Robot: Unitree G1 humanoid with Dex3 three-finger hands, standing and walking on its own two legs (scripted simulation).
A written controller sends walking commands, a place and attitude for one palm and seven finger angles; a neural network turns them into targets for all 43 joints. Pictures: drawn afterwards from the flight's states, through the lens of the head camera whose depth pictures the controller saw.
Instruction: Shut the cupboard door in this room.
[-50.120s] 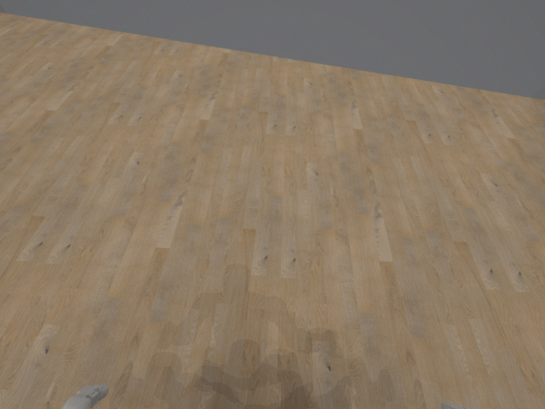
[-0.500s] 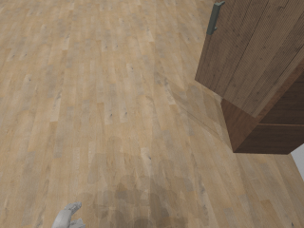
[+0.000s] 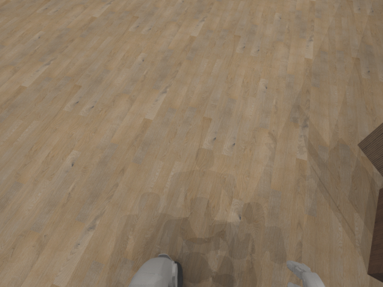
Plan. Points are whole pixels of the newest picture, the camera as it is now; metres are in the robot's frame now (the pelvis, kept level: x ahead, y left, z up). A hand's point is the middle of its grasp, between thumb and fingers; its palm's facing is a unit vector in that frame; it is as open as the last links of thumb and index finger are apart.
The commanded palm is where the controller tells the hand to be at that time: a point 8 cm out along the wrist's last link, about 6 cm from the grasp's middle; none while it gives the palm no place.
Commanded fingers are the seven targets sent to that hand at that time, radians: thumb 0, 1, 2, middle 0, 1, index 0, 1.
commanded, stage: walk to a spot facing it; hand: left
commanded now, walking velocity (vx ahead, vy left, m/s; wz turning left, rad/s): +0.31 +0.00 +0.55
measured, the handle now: out of the picture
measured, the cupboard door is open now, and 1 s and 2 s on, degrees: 46 46 46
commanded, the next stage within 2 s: turn to face it in 0.20 s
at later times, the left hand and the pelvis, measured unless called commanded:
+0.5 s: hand (130, 196) +0.32 +0.20 -0.14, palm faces +0.06 -0.98 -0.17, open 7.4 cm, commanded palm none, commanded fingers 0.00 0.90 0.90 -0.20 -0.30 -0.20 -0.30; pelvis +0.20 +0.02 +0.01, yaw +4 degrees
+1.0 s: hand (123, 186) +0.35 +0.24 -0.16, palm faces -0.07 -0.98 -0.20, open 7.4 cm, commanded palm none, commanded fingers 0.00 0.90 0.90 -0.20 -0.30 -0.20 -0.30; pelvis +0.29 +0.05 +0.01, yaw -10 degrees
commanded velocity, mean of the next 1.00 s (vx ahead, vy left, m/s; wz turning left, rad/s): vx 0.07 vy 0.00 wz -0.34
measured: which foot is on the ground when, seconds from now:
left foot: up 0.00-0.00, down 0.02-0.58, up 0.60-0.98, down 1.00-1.00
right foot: down 0.00-0.02, up 0.04-0.52, down 0.54-1.00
